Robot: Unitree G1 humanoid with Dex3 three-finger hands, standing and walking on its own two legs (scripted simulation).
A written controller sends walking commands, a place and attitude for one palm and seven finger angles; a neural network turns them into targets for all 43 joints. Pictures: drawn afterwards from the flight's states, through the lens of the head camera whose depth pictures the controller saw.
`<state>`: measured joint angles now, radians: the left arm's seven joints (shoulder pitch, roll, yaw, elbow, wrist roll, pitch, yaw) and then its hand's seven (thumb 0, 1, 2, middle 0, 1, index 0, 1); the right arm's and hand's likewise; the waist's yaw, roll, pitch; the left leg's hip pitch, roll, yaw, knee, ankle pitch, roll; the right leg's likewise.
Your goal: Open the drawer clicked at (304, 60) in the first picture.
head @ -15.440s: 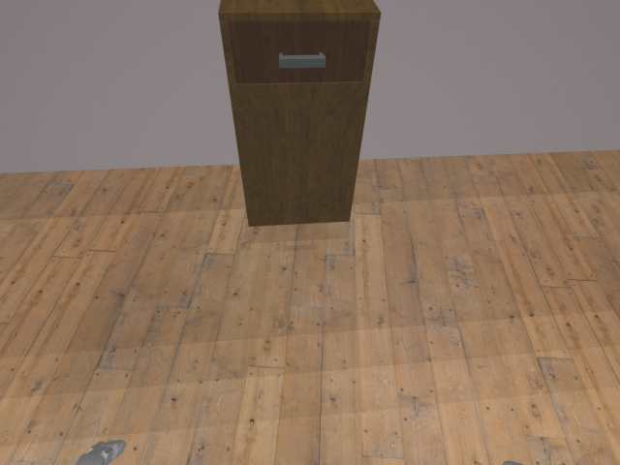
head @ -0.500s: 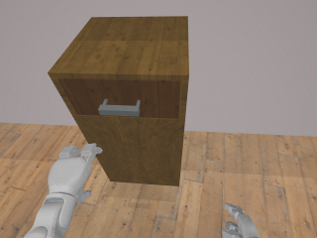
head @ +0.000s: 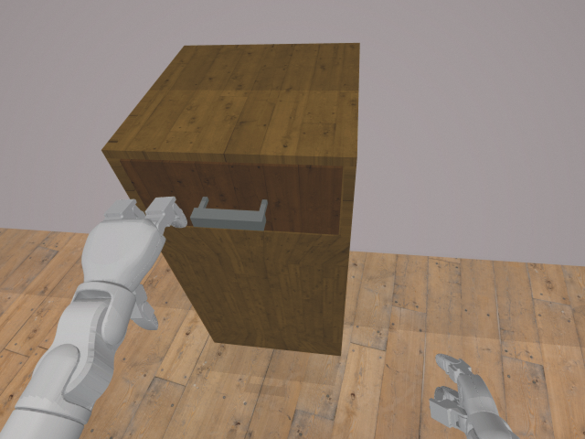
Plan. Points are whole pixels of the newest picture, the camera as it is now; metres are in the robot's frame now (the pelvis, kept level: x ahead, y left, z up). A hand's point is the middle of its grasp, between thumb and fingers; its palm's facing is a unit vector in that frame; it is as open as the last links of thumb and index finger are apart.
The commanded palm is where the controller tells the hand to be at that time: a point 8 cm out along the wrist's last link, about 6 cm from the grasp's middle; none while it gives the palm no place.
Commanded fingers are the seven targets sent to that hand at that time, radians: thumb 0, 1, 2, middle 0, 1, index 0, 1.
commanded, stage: raise the hand with hooked fingers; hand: left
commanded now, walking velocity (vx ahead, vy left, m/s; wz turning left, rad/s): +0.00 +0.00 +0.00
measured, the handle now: (231, 210) +0.50 +0.20 -0.01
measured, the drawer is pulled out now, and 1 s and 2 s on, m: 0.00 0.00 0.00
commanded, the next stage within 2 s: move the hooked fingers above the handle in 0.50 s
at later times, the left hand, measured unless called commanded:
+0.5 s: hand (130, 266) +0.28 +0.25 +0.11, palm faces +0.10 -0.07 -0.99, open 13.8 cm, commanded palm +0.26 +0.25 +0.16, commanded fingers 0.00 -0.50 0.30 -0.30 -1.20 -0.30 -1.20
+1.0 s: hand (158, 243) +0.33 +0.24 +0.10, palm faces +0.07 -0.05 -1.00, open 13.8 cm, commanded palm +0.31 +0.24 +0.14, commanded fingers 0.00 -0.50 0.30 -0.30 -1.20 -0.30 -1.20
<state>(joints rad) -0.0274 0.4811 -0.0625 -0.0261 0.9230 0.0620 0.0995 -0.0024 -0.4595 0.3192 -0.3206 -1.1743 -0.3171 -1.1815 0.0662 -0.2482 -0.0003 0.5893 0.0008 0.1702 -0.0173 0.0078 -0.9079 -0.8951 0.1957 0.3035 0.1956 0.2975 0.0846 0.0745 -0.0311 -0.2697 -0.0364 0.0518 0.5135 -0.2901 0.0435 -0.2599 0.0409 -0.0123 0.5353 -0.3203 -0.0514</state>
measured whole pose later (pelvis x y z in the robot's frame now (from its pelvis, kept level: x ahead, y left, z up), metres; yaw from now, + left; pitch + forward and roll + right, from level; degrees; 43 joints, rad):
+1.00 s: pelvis -0.03 +0.01 +0.00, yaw +0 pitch +3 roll +0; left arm -0.36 0.46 -0.12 0.31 0.95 0.02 0.10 0.00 -0.49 0.30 -0.32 -1.20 -0.32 -1.21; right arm 0.14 -0.24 0.00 0.64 0.03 0.16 -0.02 0.01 -0.91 -0.89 0.20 0.30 0.20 0.30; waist 0.06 0.07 -0.01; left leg -0.32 -0.05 0.05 0.49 -0.23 0.06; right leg -0.31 0.02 -0.02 0.52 -0.26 -0.04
